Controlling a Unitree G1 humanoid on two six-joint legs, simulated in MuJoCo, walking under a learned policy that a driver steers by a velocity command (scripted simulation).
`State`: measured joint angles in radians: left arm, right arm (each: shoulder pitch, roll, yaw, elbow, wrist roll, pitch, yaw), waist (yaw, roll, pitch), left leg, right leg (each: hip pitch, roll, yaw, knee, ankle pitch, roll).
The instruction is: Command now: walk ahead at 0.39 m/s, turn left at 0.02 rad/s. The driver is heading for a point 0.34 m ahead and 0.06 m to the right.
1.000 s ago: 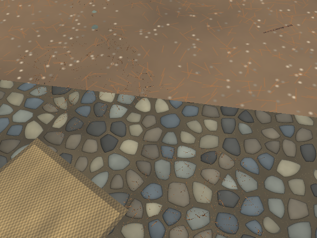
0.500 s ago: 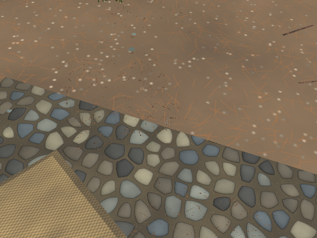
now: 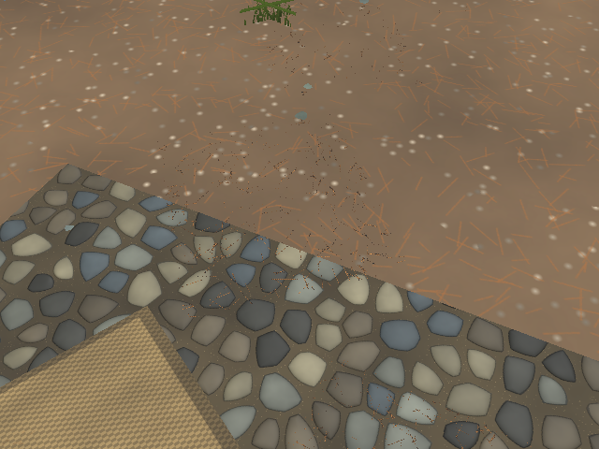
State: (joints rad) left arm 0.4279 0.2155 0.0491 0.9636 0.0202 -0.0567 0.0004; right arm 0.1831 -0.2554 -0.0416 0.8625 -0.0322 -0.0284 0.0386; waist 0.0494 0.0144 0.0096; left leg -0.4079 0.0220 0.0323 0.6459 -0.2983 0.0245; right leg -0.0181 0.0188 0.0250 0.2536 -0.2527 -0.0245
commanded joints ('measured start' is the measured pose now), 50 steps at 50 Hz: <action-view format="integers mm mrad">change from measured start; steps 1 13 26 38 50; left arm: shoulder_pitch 3 -102 -45 -183 -106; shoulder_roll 168 73 77 77 33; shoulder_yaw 36 20 4 -20 -21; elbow -37 -79 -46 -24 53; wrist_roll -1 9 34 4 -11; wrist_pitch -16 21 -18 6 49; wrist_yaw -3 -44 -11 20 13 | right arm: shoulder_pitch -86 172 218 252 146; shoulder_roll -41 -61 -80 52 25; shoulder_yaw -6 -15 2 22 33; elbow -87 21 134 184 213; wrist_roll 6 11 35 7 25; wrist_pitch -24 -83 -61 57 0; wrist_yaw -3 -43 -66 -73 -77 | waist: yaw -18 -51 63 -82 1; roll -149 61 52 -95 86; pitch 80 62 -54 -60 66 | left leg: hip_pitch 56 386 384 196 39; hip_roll -28 213 142 -3 97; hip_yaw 46 -114 95 -27 -166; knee -100 -528 -14 124 -421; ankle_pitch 24 247 898 -134 -96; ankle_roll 20 106 71 -20 11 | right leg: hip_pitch -116 -647 -155 -275 -98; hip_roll -246 -92 30 -216 -83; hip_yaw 181 21 -112 90 36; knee -66 842 168 -13 82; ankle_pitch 65 46 353 313 70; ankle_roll -181 -54 -112 -195 -32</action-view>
